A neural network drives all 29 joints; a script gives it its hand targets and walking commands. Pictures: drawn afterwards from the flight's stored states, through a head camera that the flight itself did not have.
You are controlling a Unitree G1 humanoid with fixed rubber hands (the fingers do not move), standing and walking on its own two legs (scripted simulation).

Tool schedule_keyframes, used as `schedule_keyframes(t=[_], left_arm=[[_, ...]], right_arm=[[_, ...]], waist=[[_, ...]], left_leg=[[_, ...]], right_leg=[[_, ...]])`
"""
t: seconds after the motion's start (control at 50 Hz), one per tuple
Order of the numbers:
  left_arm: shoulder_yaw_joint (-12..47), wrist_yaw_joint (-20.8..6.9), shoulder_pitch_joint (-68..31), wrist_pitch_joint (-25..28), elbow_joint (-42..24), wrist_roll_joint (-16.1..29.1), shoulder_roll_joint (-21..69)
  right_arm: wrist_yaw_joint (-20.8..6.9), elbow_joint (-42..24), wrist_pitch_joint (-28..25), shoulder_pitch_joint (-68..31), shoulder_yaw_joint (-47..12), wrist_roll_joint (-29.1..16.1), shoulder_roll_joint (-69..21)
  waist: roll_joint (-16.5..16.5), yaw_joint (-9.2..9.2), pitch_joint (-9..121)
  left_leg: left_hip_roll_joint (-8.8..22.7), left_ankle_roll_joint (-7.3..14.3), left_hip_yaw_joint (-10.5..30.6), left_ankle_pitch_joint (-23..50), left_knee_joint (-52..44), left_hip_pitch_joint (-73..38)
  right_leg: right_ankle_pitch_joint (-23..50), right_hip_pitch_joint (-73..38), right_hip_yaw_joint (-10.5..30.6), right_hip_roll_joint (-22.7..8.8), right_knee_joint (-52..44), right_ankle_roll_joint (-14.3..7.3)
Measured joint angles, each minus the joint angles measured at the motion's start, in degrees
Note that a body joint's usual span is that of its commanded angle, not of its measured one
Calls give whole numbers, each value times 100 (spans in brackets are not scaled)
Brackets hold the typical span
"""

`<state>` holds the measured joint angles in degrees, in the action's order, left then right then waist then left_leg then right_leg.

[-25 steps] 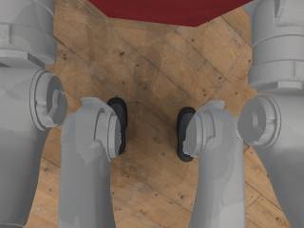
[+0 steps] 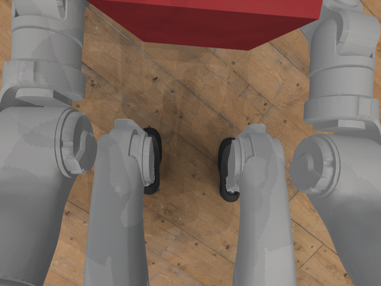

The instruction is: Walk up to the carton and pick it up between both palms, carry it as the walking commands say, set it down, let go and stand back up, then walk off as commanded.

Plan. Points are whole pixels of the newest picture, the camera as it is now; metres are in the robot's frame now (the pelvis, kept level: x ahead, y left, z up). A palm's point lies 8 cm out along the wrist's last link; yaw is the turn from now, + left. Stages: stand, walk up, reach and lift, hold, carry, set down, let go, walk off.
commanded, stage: reach and lift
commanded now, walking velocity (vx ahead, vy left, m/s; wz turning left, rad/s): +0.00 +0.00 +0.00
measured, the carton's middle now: out of the picture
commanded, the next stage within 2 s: none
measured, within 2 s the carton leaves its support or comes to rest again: neither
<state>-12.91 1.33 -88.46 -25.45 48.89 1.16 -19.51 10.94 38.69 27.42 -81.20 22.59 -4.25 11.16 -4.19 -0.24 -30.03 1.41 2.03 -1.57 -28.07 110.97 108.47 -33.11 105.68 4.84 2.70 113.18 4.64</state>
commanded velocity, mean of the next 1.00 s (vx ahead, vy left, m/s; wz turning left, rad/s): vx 0.00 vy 0.00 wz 0.00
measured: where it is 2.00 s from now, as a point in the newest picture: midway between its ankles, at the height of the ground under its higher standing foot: (190, 176)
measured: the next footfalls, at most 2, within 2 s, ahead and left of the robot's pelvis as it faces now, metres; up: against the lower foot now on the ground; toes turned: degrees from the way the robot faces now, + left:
none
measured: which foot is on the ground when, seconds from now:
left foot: down 0.00-1.00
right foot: down 0.00-1.00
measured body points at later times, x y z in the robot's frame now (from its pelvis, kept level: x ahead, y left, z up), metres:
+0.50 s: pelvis -0.01 +0.00 +0.05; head +0.32 +0.03 +0.34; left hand +0.56 +0.17 -0.05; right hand +0.54 -0.16 -0.04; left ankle +0.15 +0.11 -0.42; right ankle +0.13 -0.14 -0.42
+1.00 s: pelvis -0.01 +0.00 +0.10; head +0.30 +0.02 +0.42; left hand +0.54 +0.16 +0.02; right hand +0.52 -0.17 +0.03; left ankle +0.15 +0.11 -0.42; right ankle +0.12 -0.14 -0.42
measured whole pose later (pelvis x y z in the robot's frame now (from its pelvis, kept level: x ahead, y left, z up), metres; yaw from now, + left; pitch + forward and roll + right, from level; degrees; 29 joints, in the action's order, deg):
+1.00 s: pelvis -0.01 +0.00 +0.10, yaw -1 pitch +16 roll +0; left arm -15.7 1.6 -76.7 -27.0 43.3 -0.8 -14.7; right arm 9.5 36.2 28.2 -72.0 24.1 -2.2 7.5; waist -4.1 -0.2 -29.9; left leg 1.4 1.4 -1.5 -24.0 91.2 83.7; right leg -27.7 81.8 4.8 2.7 93.0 3.7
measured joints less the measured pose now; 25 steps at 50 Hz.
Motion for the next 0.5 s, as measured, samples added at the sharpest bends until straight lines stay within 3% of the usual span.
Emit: schedule_keyframes(t=[0.5], left_arm=[[-143, 26, 454, -132, -155, -105, 213]], right_arm=[[-68, -65, 96, 370, 153, 122, -173]], waist=[[5, 0, 7]], left_leg=[[0, -23, 2, 238, -891, -1139]], right_leg=[[309, -1092, 0, 0, -914, -25]])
